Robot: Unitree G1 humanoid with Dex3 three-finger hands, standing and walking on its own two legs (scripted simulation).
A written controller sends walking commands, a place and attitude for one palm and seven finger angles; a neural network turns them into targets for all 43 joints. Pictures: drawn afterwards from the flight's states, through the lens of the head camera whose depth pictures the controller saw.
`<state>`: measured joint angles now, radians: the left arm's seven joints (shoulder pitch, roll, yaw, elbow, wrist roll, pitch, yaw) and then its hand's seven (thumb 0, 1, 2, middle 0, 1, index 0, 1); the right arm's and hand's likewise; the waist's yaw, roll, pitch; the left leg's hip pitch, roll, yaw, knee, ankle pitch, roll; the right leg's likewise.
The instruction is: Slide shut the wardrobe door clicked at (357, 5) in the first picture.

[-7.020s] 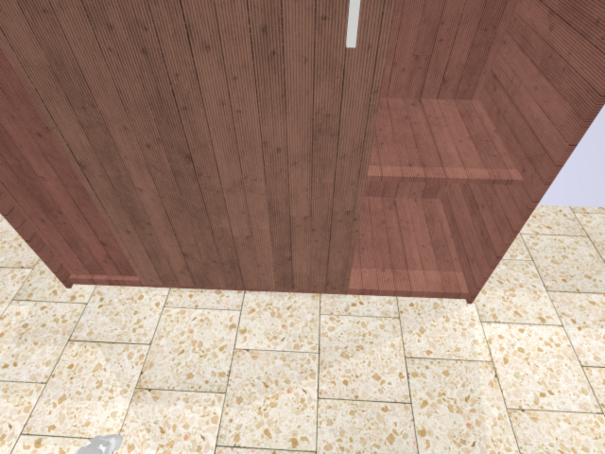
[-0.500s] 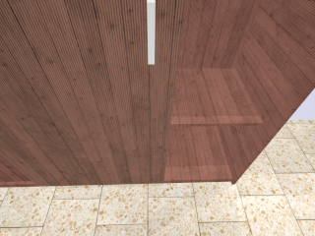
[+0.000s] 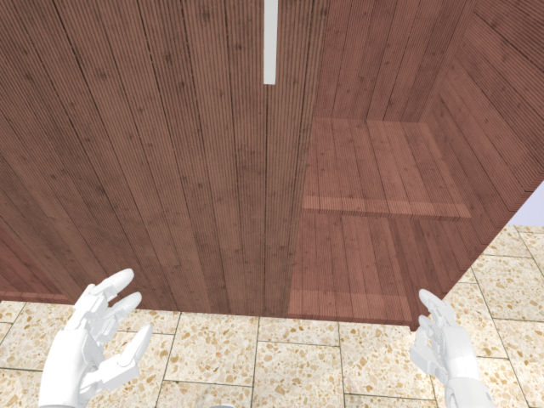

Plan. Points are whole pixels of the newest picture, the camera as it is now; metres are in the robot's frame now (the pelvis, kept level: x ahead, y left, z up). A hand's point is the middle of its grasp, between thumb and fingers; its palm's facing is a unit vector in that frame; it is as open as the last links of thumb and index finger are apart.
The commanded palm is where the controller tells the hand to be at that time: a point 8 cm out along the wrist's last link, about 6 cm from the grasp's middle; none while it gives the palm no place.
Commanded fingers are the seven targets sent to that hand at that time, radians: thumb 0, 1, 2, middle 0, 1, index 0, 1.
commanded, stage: raise the hand with hooked fingers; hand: left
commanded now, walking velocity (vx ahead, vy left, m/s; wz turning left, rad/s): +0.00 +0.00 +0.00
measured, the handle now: (271, 26) +0.54 +0.06 +0.31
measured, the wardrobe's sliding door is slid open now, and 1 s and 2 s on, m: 0.46 0.46 0.46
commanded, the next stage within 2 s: move the hooked fingers beside the handle in 1.62 s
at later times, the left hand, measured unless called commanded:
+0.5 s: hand (86, 245) +0.24 +0.24 +0.18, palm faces +0.05 -0.99 -0.10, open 12.0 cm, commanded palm +0.21 +0.29 +0.19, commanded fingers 0.00 -0.27 0.40 -0.28 -1.05 -0.28 -1.05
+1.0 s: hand out of the picture +0.26 +0.30 +0.29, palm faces +0.12 -0.98 -0.15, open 13.9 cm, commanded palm +0.22 +0.35 +0.30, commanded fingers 0.00 -0.50 0.30 -0.30 -1.20 -0.30 -1.20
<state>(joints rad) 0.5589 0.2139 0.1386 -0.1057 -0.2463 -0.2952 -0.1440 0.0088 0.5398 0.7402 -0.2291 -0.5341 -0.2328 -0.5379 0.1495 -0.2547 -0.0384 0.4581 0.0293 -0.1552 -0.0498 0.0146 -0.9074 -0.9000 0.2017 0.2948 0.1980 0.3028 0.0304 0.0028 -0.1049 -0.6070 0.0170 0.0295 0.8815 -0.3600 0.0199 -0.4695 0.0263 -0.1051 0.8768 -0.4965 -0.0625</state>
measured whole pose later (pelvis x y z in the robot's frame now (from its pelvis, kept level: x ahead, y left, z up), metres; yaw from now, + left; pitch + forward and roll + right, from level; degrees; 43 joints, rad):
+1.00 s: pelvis +0.00 +0.03 +0.04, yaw +2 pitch -5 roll -1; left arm -0.19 0.52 0.46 -0.08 -0.34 0.34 -0.38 -0.01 -0.49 0.30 -0.30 -1.19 -0.30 -1.19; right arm 0.13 -0.24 0.12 0.63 0.10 -0.22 -0.10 0.02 -0.90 -0.90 0.21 0.30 0.20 0.30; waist 0.08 0.07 -0.02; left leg -0.22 -0.04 0.02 0.47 -0.17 0.06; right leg -0.07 0.00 -0.11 0.44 -0.29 -0.02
